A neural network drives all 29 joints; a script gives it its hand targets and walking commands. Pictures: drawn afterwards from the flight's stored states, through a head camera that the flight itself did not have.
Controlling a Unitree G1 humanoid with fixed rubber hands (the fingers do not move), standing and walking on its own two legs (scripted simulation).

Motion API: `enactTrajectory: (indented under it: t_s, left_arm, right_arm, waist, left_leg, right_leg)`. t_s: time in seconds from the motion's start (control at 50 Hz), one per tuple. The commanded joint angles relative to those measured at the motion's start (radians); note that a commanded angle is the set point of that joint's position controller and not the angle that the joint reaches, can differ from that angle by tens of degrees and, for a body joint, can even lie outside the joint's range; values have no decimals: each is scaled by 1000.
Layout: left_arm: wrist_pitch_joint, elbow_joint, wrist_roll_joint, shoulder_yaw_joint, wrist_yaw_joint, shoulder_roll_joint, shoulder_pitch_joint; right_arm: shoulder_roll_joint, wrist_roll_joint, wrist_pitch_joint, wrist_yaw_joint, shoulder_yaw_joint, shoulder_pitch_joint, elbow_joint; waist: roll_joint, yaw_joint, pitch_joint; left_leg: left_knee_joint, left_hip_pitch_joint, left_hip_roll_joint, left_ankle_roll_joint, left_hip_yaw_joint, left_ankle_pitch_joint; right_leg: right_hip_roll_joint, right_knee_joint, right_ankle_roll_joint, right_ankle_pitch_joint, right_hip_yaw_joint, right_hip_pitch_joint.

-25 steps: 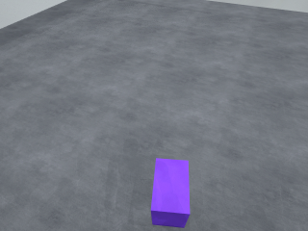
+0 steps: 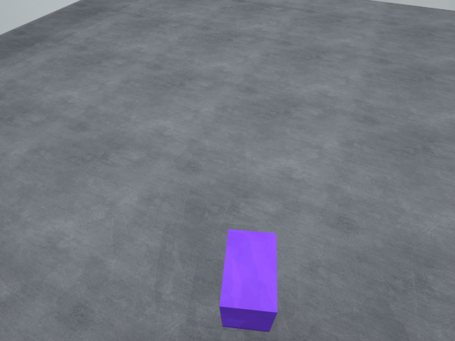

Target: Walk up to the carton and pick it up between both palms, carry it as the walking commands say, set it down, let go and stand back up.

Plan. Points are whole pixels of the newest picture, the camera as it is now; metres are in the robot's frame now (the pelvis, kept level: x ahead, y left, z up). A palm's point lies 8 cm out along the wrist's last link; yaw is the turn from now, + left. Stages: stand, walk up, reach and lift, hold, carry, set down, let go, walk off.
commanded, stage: stand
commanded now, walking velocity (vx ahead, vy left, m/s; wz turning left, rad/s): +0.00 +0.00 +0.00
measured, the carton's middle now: (248, 281) +0.44 -0.04 -0.62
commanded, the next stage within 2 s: reach and lift in 1.18 s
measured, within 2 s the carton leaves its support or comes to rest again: neither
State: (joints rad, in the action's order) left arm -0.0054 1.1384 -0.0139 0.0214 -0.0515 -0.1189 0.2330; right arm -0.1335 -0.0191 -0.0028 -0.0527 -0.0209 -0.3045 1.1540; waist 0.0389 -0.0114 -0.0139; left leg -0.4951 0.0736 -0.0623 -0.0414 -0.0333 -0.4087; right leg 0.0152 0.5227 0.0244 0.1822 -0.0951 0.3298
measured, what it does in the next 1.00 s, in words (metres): stands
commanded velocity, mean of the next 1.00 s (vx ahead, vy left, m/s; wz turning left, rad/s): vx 0.00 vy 0.00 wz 0.00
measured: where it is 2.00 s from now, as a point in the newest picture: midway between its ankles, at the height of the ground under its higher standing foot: outside the picture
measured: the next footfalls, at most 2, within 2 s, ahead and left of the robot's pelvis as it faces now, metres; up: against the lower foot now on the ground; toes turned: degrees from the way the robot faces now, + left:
none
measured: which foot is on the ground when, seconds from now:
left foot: down 0.00-1.00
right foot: down 0.00-1.00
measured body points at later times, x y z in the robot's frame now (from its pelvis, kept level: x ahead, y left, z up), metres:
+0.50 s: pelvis -0.01 +0.00 +0.00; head +0.00 +0.00 +0.45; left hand -0.01 +0.23 -0.15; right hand -0.05 -0.22 -0.16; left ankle -0.09 +0.14 -0.73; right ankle +0.06 -0.11 -0.73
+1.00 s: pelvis +0.00 +0.00 +0.00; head +0.02 -0.01 +0.45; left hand +0.02 +0.24 -0.15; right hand -0.01 -0.23 -0.16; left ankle -0.09 +0.14 -0.73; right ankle +0.06 -0.11 -0.73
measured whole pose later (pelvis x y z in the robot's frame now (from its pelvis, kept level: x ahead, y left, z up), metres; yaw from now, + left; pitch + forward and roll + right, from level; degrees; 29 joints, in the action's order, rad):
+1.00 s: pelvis +0.00 +0.00 +0.00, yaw +1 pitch +0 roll -1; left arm 0.02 1.14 0.00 0.02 -0.04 -0.16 0.23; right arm -0.18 -0.03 0.02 -0.04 -0.03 -0.29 1.13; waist 0.04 -0.01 -0.02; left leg -0.50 0.09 -0.06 -0.04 -0.03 -0.41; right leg 0.02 0.51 0.02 0.18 -0.10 0.34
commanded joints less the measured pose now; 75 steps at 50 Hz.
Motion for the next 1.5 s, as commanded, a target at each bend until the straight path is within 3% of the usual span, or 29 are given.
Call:
enactTrajectory:
  t_s: [0.0, 0.22, 0.28, 0.3, 0.36, 0.5, 0.58, 0.64, 0.72, 0.78, 0.82, 0.84, 0.92, 1.04, 1.1, 1.14, 1.16, 1.18, 1.2, 1.22, 1.26, 1.3, 1.32, 1.36, 1.38, 1.42, 1.44, 1.46, 1.48]
  left_arm:
    - [16, -27, 3, 24, -1, -137, 73]
    - [25, -30, -1, 19, 5, -139, 65]
    - [23, -32, 2, 21, 9, -137, 70]
    - [23, -28, 5, 26, 6, -148, 81]
    - [23, -29, 7, 20, 9, -129, 73]
    - [25, -10, 1, 20, 11, -146, 75]
    - [23, -20, 6, 20, 12, -138, 74]
    - [30, -18, 1, 20, 10, -152, 72]
    - [34, -20, 7, 23, 5, -175, 73]
    - [30, -23, 7, 17, 8, -167, 68]
    - [35, -34, 10, 24, 7, -179, 42]
    - [33, -33, 11, 28, 8, -182, 31]
    - [33, -42, 9, 26, 7, -180, 38]
    - [34, -46, 9, 30, 8, -208, 27]
    - [33, -52, 9, 28, 11, -202, 13]
    - [31, -53, 9, 27, 13, -205, 3]
    - [33, -58, 10, 27, 12, -202, 10]
    - [-18, -409, 118, 13, 13, -233, -341]
    - [-85, -623, 102, 15, 12, -295, -618]
    - [-172, -627, 104, -11, 12, -237, -544]
    - [-306, -566, 116, -53, 33, -214, -400]
    - [-424, -588, 100, -52, 49, -224, -288]
    - [-484, -566, 87, -53, 57, -201, -216]
    - [-547, -536, 62, -38, 60, -183, -150]
    - [-561, -530, 45, -22, 59, -215, -119]
    - [-537, -528, 14, -8, 73, -217, -112]
    - [-526, -497, -15, 18, 85, -219, -82]
    - [-484, -545, -14, 25, 98, -215, -125]
    - [-443, -537, -46, 52, 106, -219, -134]
  right_arm:
    - [-116, 0, 9, -3, -21, -108, -9]
    - [-133, 3, 11, 7, -29, -106, -15]
    - [-121, -2, 13, 10, -24, -114, -1]
    - [-111, -3, 15, 11, -23, -134, 2]
    - [-146, -7, 20, 14, -29, -109, -2]
    - [-147, -6, 28, 9, -23, -113, -8]
    - [-148, -7, 32, 10, -22, -111, -4]
    - [-149, -3, 30, 7, -25, -100, -13]
    - [-158, -6, 32, 2, -28, -116, -5]
    - [-162, -5, 29, 4, -29, -118, -10]
    - [-168, -6, 30, 7, -33, -120, -15]
    - [-158, -5, 31, 6, -29, -103, -20]
    - [-171, -8, 29, 3, -36, -98, -33]
    - [-192, -3, 31, 6, -40, -59, -48]
    - [-189, -6, 30, 6, -36, -66, -55]
    - [-180, -8, 26, 7, -30, -54, -52]
    - [-192, -3, 25, 11, -38, -43, -70]
    - [-191, 137, -31, -12, 69, 308, -421]
    - [-202, 109, -101, -17, 37, 659, -754]
    - [-199, 83, -197, -20, 11, 655, -746]
    - [-233, 77, -344, -19, -29, 479, -695]
    - [-209, 60, -495, -3, -56, 311, -680]
    - [-180, 77, -567, 3, -48, 225, -629]
    - [-181, 84, -622, -1, -57, 118, -581]
    - [-132, 81, -633, 3, -57, 76, -561]
    - [-139, 34, -612, -6, -76, 71, -557]
    - [-127, 29, -599, -9, -61, 80, -600]
    - [-111, 0, -558, -11, -91, 106, -650]
    - [-88, -7, -514, -9, -76, 132, -696]
  waist:
    - [-30, -2, -26]
    - [-73, 9, -47]
    - [-20, 5, -65]
    - [-63, 6, -29]
    - [18, 12, -47]
    - [-28, 1, -56]
    - [40, -8, -85]
    - [-48, -10, -54]
    - [-61, 3, -21]
    - [-27, 0, -56]
    - [-67, 8, -24]
    - [-14, 3, -30]
    - [6, 9, -14]
    - [-43, 6, 9]
    - [33, 6, -36]
    - [-6, -2, -52]
    - [-16, 3, -13]
    - [-59, 19, 44]
    - [-55, 26, 63]
    - [-22, 6, 83]
    - [72, 40, 45]
    - [43, 82, 96]
    - [85, 74, 113]
    - [1, 46, 206]
    - [-49, 41, 290]
    - [-80, 91, 353]
    - [-82, 67, 363]
    - [-125, 89, 407]
    - [-84, 58, 403]
  left_leg:
    - [111, 161, -79, 57, 43, 156]
    - [122, 192, -74, 64, 64, 91]
    - [130, 194, -72, 61, 55, 61]
    - [124, 182, -69, 67, 58, 68]
    - [148, 178, -92, 59, 56, 89]
    - [158, 216, -93, 67, 66, 113]
    - [177, 234, -104, 61, 65, 128]
    - [144, 199, -95, 64, 55, 171]
    - [112, 199, -78, 43, 47, 200]
    - [123, 193, -79, 51, 50, 158]
    - [110, 184, -87, 51, 58, 187]
    - [111, 172, -84, 53, 49, 202]
    - [96, 189, -81, 45, 48, 247]
    - [89, 156, -92, 50, 49, 265]
    - [91, 204, -90, 45, 51, 209]
    - [112, 198, -96, 44, 59, 244]
    - [105, 171, -99, 58, 58, 232]
    - [-41, 648, 24, 70, 134, -79]
    - [-76, 666, 45, 58, 53, -83]
    - [-37, 696, 33, 82, 0, -178]
    - [11, 808, 27, 84, -33, -227]
    - [18, 829, 1, 88, 0, -156]
    - [-1, 849, 1, 97, 14, -126]
    - [-46, 826, 34, 107, 48, 68]
    - [-70, 746, 73, 109, 57, 167]
    - [-72, 750, 114, 90, 51, 263]
    - [-71, 780, 123, 90, 42, 291]
    - [-100, 810, 136, 89, 38, 299]
    - [-116, 828, 138, 95, 39, 337]
  right_leg:
    - [102, -110, 7, -144, 114, -127]
    - [114, -200, 5, 7, 168, -105]
    - [117, -210, -2, 48, 168, -95]
    - [113, -203, -5, 57, 166, -101]
    - [88, -160, -7, -12, 126, -86]
    - [93, -129, -1, -56, 106, -130]
    - [90, -108, -7, -61, 95, -114]
    - [89, -112, -3, -86, 89, -130]
    - [112, -90, 11, -222, 111, -165]
    - [109, -107, 11, -213, 118, -120]
    - [110, -98, 9, -196, 110, -133]
    - [100, -91, 9, -201, 116, -126]
    - [109, -72, 15, -245, 109, -158]
    - [111, -66, 18, -267, 125, -135]
    - [117, -75, 15, -223, 119, -133]
    - [113, -65, 17, -215, 124, -127]
    - [104, -81, 10, -184, 109, -136]
    - [24, 76, -28, 140, 165, -101]
    - [17, 104, -23, 162, 86, -127]
    - [-14, 124, -30, 206, 35, -193]
    - [-29, 141, -5, 97, 30, -258]
    - [-45, 182, 2, -15, 16, -283]
    - [-34, 201, 4, -72, 30, -291]
    - [-31, 197, 11, -246, 73, -284]
    - [-13, 178, 3, -319, 86, -289]
    - [-18, 184, 0, -528, 118, -341]
    - [-19, 187, -7, -606, 121, -385]
    - [-12, 209, -16, -666, 131, -366]
    - [-11, 228, -15, -689, 127, -339]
